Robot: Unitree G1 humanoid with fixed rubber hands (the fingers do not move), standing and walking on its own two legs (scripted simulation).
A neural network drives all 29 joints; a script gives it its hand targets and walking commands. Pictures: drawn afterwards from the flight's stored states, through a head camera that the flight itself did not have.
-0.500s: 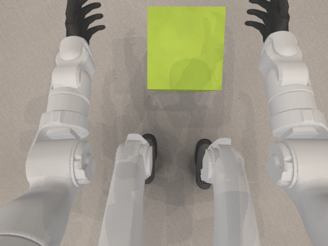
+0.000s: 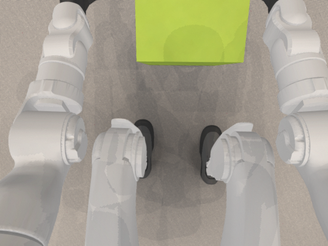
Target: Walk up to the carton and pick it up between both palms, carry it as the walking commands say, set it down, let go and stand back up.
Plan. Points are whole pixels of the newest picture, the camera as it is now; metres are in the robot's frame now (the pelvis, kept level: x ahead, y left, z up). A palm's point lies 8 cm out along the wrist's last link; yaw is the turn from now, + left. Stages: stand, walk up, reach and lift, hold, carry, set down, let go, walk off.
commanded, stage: reach and lift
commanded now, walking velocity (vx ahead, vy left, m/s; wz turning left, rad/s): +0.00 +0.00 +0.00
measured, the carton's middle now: (186, 17) +0.54 +0.00 -0.28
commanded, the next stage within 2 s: none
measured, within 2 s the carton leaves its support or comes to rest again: leaves its support in 1.82 s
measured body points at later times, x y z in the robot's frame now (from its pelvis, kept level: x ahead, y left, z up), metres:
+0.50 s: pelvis -0.01 +0.00 -0.05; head +0.37 +0.02 +0.20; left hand +0.55 +0.22 -0.22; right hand +0.56 -0.15 -0.22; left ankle +0.11 +0.12 -0.37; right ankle +0.10 -0.12 -0.37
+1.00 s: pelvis -0.01 +0.00 -0.04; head +0.37 +0.02 +0.19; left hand +0.55 +0.17 -0.23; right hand +0.56 -0.14 -0.22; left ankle +0.11 +0.12 -0.37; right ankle +0.10 -0.12 -0.37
